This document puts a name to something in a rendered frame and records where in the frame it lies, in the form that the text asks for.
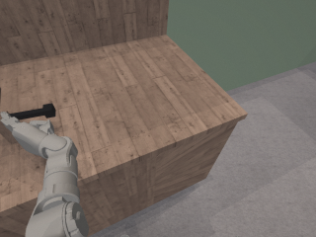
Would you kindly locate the left robot upper arm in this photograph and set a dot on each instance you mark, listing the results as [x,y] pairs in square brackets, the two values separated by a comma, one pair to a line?
[64,220]

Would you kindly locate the tap lever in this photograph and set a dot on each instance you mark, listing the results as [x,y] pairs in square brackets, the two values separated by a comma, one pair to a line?
[47,110]

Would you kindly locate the counter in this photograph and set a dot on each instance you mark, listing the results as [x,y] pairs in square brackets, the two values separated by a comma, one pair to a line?
[146,120]

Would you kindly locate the robot left hand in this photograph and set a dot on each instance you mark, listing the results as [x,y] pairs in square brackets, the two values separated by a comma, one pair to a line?
[29,135]

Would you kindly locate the left robot forearm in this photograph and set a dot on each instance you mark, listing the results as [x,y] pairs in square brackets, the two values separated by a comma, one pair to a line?
[60,173]

